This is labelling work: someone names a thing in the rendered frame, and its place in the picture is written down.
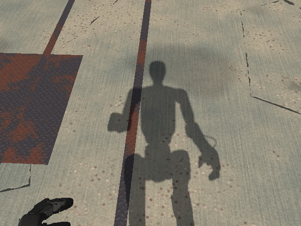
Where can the left robot hand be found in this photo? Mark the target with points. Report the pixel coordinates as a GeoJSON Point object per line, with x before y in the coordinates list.
{"type": "Point", "coordinates": [44, 210]}

